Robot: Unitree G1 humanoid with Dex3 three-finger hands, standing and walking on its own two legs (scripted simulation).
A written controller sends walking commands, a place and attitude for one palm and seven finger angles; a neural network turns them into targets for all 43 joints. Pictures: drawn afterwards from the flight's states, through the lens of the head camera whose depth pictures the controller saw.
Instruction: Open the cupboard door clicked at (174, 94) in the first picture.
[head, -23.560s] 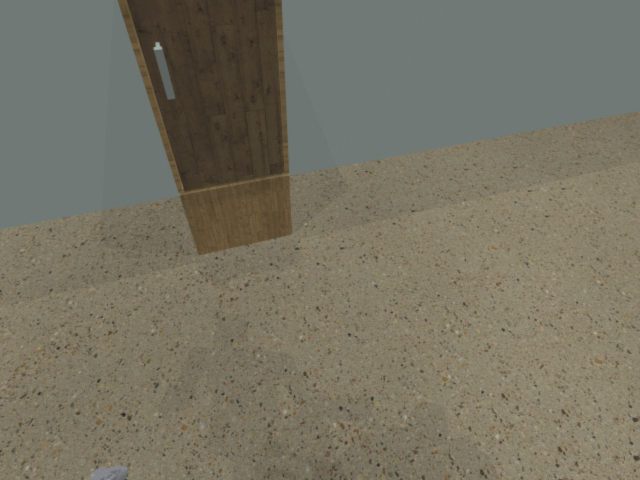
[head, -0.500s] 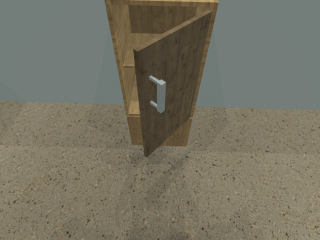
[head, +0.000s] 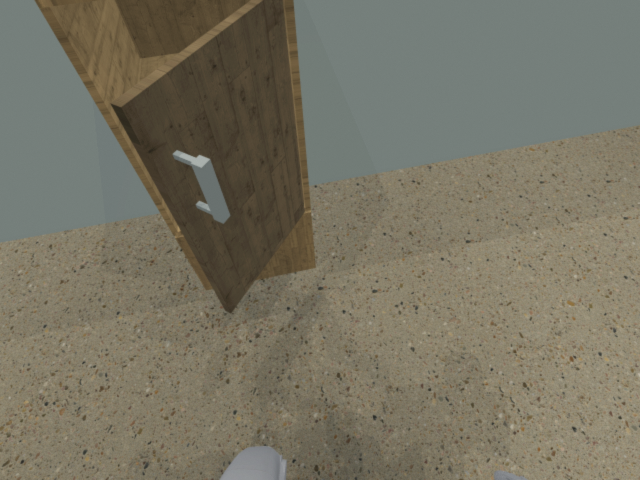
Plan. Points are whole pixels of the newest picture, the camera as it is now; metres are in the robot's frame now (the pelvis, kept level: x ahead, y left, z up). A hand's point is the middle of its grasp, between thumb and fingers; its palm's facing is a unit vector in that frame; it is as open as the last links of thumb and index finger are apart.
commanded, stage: walk to a spot facing it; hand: left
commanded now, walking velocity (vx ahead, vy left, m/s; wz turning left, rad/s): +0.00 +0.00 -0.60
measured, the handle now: (202, 187) +0.51 +0.23 +0.02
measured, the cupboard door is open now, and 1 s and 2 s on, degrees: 49 49 49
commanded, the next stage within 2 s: none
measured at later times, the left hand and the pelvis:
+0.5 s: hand (176, 455) +0.15 +0.23 -0.17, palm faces -0.23 -0.95 -0.22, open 7.4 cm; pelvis +0.03 +0.04 +0.00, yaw -18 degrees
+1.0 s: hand (259, 419) +0.21 +0.12 -0.17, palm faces -0.54 -0.82 -0.21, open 7.4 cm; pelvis +0.04 +0.00 +0.00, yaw -35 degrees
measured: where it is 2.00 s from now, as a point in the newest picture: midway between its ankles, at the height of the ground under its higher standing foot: (439, 457)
